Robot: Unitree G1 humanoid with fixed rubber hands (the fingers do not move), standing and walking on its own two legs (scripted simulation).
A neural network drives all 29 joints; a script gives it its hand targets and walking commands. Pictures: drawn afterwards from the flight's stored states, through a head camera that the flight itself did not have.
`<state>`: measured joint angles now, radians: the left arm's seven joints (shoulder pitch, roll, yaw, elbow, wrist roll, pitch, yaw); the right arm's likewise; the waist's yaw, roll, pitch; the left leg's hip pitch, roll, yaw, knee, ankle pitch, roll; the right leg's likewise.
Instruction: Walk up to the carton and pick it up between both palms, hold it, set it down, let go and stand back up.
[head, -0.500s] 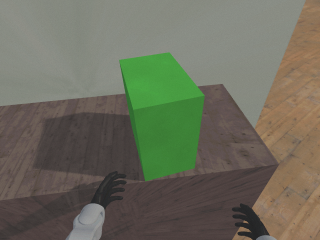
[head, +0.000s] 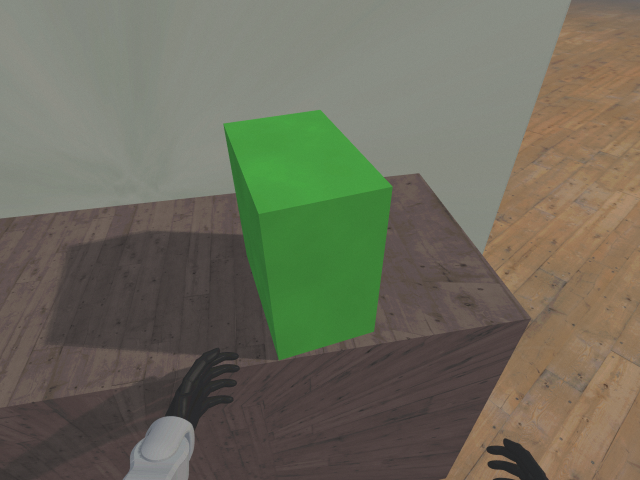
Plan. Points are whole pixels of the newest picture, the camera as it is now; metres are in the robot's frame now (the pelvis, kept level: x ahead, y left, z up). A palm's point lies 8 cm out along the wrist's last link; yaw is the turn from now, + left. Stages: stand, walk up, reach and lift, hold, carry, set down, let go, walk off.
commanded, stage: stand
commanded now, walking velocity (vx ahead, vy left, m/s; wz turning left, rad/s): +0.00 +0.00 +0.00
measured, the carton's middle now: (300, 230) +0.49 +0.05 +0.09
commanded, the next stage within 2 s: none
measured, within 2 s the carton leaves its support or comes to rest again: neither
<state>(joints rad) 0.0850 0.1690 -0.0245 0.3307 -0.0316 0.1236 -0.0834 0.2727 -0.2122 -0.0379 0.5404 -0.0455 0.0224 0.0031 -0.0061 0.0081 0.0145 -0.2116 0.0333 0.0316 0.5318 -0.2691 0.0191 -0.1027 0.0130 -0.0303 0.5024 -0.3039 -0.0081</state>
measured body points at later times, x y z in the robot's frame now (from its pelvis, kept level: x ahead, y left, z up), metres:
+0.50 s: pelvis +0.01 +0.04 -0.01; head +0.00 +0.07 +0.44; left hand +0.22 +0.23 -0.06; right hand +0.09 -0.23 -0.10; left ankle +0.08 +0.12 -0.74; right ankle +0.02 -0.11 -0.73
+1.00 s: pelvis +0.07 +0.02 -0.01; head +0.09 +0.05 +0.44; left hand +0.16 +0.27 -0.15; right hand +0.20 -0.23 -0.10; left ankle +0.08 +0.12 -0.74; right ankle +0.02 -0.11 -0.74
